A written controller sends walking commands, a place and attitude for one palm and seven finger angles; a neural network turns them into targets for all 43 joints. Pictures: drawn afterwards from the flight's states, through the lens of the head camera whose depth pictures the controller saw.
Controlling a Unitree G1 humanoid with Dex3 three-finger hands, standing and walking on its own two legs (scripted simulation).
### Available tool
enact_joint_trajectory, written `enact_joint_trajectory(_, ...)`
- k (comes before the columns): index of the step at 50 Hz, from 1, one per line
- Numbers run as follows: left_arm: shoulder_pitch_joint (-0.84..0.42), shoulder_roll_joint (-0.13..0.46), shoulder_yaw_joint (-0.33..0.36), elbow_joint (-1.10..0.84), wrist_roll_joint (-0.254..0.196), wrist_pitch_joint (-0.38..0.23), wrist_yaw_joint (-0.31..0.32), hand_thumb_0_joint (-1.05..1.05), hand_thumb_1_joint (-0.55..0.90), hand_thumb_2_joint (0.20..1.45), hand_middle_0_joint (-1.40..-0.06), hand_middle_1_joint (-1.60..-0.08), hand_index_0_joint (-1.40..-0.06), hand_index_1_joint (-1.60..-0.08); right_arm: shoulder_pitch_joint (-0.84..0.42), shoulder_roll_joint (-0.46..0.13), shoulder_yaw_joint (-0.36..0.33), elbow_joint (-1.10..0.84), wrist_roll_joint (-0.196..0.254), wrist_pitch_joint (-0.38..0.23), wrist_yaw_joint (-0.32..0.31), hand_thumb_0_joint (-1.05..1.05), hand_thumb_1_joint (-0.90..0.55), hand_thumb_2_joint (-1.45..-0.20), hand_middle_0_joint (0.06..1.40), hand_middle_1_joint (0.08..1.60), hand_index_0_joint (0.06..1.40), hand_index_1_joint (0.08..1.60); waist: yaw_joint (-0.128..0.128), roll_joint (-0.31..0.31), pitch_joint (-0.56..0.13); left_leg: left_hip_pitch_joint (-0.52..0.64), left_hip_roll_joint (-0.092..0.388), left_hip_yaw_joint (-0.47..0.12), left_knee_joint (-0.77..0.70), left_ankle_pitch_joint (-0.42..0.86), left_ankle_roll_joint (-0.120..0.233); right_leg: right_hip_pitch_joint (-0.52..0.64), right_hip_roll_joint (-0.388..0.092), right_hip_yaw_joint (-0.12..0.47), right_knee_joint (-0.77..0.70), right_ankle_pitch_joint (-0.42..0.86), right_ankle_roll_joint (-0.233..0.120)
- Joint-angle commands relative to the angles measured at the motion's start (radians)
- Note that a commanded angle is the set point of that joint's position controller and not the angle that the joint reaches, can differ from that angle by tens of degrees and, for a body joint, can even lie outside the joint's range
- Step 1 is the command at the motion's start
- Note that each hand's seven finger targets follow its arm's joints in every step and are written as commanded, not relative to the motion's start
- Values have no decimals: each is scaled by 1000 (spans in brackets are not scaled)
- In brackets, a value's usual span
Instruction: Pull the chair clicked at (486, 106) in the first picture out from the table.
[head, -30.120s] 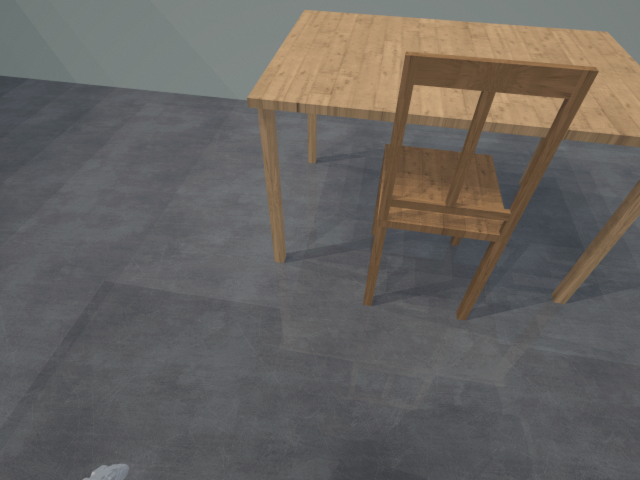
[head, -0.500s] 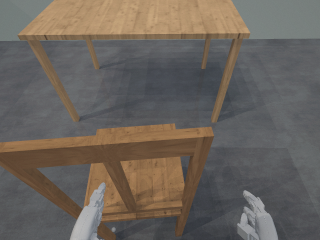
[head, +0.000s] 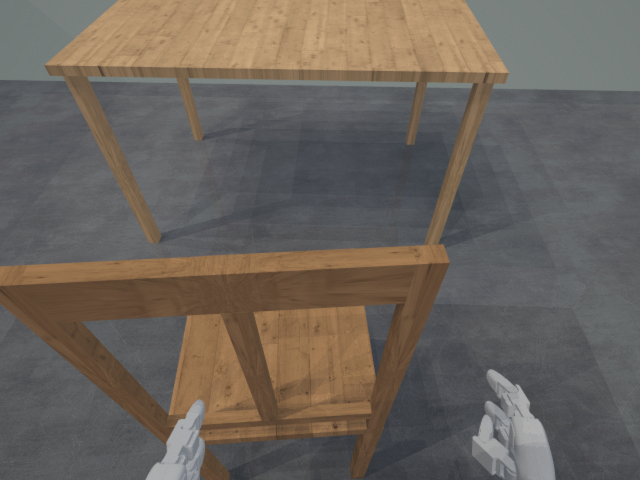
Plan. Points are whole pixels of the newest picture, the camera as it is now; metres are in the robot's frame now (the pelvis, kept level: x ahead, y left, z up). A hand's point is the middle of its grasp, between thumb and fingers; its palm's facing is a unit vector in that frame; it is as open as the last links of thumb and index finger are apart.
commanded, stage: draw the hand back to the body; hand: left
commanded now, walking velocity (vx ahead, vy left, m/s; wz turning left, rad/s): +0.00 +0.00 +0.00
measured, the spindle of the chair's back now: (256, 372) +0.26 +0.10 -0.01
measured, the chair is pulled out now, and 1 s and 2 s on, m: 0.67 0.66 0.66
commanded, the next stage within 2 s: step back with the hand held close in 1.52 s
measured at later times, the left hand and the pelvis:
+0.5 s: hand (136, 451) +0.14 +0.17 +0.11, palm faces +0.10 -0.97 -0.22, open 17.2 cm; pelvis -0.01 -0.01 +0.00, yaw +0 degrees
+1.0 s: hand (82, 422) +0.16 +0.22 +0.13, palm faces +0.22 -0.83 -0.50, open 10.5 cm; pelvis +0.01 -0.02 +0.05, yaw +0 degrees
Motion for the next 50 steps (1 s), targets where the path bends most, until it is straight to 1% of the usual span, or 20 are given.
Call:
enact_joint_trajectory(1, 27, 48, 111, -292, -83, -241, 14, 0, -550, 200, 0, 0, 0, 0, -65, -99, -54, -138, -4, -97, 2, 0, -900, -900, 200, 300, 200, 300, -1, -52, -60, -21, -16, -5, -136, 266, 4, 90, 31, -23, -108, 145, -29)
enact_joint_trajectory(2, 36, 54, 124, -308, -86, -273, 11, 0, -550, 200, 0, 0, 0, 0, -65, -96, -56, -135, -3, -99, 7, 0, -900, -900, 200, 300, 200, 300, 7, -13, -66, -20, -16, -3, -132, 272, -1, 88, 30, -20, -99, 144, -31)
enact_joint_trajectory(4, 35, 68, 148, -310, -86, -334, 5, 0, -550, 200, 0, 0, 0, 0, -70, -90, -65, -120, -1, -96, 16, 0, -900, -900, 200, 300, 200, 300, 15, 13, -70, -26, -10, -4, -120, 296, -5, 84, 30, -15, -82, 165, -36)
enact_joint_trajectory(7, 51, 44, 140, -286, -98, -430, -32, 0, -550, 200, 0, 0, 0, 0, -91, -81, -73, -105, 4, -88, 37, 0, -900, -900, 200, 300, 200, 300, 14, -13, -55, -55, -4, -2, -100, 290, -8, 64, 29, -12, -64, 167, -33)
enact_joint_trajectory(10, 33, 69, 154, -258, -115, -510, -96, 0, -550, 200, 0, 0, 0, 0, -116, -84, -78, -93, 6, -83, 55, 0, -900, -900, 200, 300, 200, 300, 6, -46, -55, -94, 2, -3, -77, 267, -1, 61, 24, 6, -60, 157, -30)
enact_joint_trajectory(14, 60, 142, 270, -262, -149, -443, -136, 0, -550, 200, 0, 0, 0, 0, -148, -88, -80, -120, 25, -59, 39, 0, -900, -900, 200, 300, 200, 300, 30, -35, -96, -57, 4, -3, -123, 226, 6, 144, 19, 15, -101, 112, -30)
enact_joint_trajectory(17, 3, 154, 330, -322, -196, -392, -125, 0, -550, 200, 0, 0, 0, 0, -146, -80, -68, -128, 35, -51, 14, 0, -900, -900, 200, 300, 200, 300, 25, -49, -83, -21, 3, -8, -159, 195, 7, 168, 21, 9, -146, 76, -24)
enact_joint_trajectory(19, -39, 168, 360, -333, -219, -382, -110, 0, -477, 235, -10, -15, -10, -15, -146, -79, -60, -113, 36, -63, 3, 0, -900, -900, 200, 300, 200, 300, 23, -36, -63, -3, 4, -15, -174, 195, 9, 176, 26, 10, -175, 65, -25)
enact_joint_trajectory(22, -91, 158, 352, -342, -237, -395, -118, 0, -369, 287, -25, -37, -25, -37, -121, -87, -51, -84, 37, -92, -3, 0, -900, -900, 200, 300, 200, 300, 3, -29, -45, 49, 8, -21, -200, 229, 9, 182, 28, -2, -203, 99, -21)
enact_joint_trajectory(23, -14, 364, 440, -322, -51, -281, 22, 0, -332, 305, -30, -45, -30, -45, -97, -83, -54, -78, 2, -50, -26, 0, -900, -900, 200, 300, 200, 300, 76, 31, -102, 104, 45, -14, -248, 257, 3, 301, -4, 56, -235, 133, -52)
enact_joint_trajectory(24, -3, 284, 407, -354, -36, -228, 77, 0, -296, 322, -35, -53, -35, -53, -101, -72, -42, -86, 0, -36, -30, 0, -900, -900, 200, 300, 200, 300, 50, 20, -48, 112, 34, -13, -268, 253, -1, 315, -4, 39, -263, 145, -49)
enact_joint_trajectory(25, -21, 229, 352, -367, -30, -205, 94, 0, -260, 340, -40, -60, -40, -60, -92, -73, -36, -92, -1, -27, -32, 0, -900, -900, 200, 300, 200, 300, 31, 16, -22, 124, 34, -11, -284, 249, -5, 316, -8, 31, -270, 149, -43)
enact_joint_trajectory(27, -59, 214, 345, -317, -15, -172, 129, 0, -188, 375, -50, -75, -50, -75, -111, -77, -30, -70, -5, -5, -36, 0, -900, -900, 200, 300, 200, 300, 28, 15, 61, 149, 42, -12, -312, 253, -1, 320, -4, 22, -305, 150, -45)
enact_joint_trajectory(30, -144, 298, 415, -340, -4, -157, 160, 0, -79, 428, -65, -97, -65, -97, -128, -81, -15, -65, -9, 2, -44, 0, -900, -900, 200, 300, 200, 300, 36, 36, 102, 210, 38, -10, -362, 244, 1, 358, -4, 29, -370, 137, -48)
enact_joint_trajectory(32, -165, 324, 457, -324, -4, -159, 174, 0, -6, 462, -75, -113, -75, -113, -139, -80, -12, -56, -12, -3, -48, 0, -900, -900, 200, 300, 200, 300, 44, 6, 115, 246, 39, -9, -396, 247, 2, 386, -3, 30, -403, 140, -46)
enact_joint_trajectory(36, -250, 367, 514, -334, -10, -162, 187, 0, 139, 533, -95, -142, -95, -142, -158, -84, -1, -29, -11, -22, -46, 0, -900, -900, 200, 300, 200, 300, 45, 67, 149, 313, 35, -9, -455, 263, -2, 435, -4, 47, -464, 162, -50)
enact_joint_trajectory(39, -311, 400, 551, -363, -11, -169, 193, 0, 248, 585, -110, -165, -110, -165, -170, -91, 2, -6, -15, -45, -41, 0, -900, -900, 200, 300, 200, 300, 50, 109, 134, 368, 32, -10, -490, 278, -2, 475, -1, 53, -500, 177, -52)
enact_joint_trajectory(42, -336, 417, 581, -389, -10, -181, 200, 0, 356, 637, -125, -187, -125, -187, -172, -97, 1, 16, -22, -73, -36, 0, -900, -900, 200, 300, 200, 300, 56, 91, 92, 422, 33, -9, -524, 331, 1, 528, -2, 47, -500, 241, -47)
enact_joint_trajectory(44, -368, 438, 604, -398, -13, -177, 205, 0, 429, 673, -135, -202, -135, -202, -181, -100, 2, 36, -23, -88, -30, 0, -900, -900, 200, 300, 200, 300, 57, 134, 85, 440, 30, -9, -541, 357, -3, 561, -3, 48, -512, 269, -49)
enact_joint_trajectory(50, -448, 469, 641, -432, -9, -180, 215, 0, 646, 777, -165, -247, -165, -247, -191, -114, 2, 81, -28, -130, -21, 0, -900, -900, 200, 300, 200, 300, 55, 95, 58, 503, 31, -3, -572, 441, 2, 613, -5, 48, -526, 359, -38)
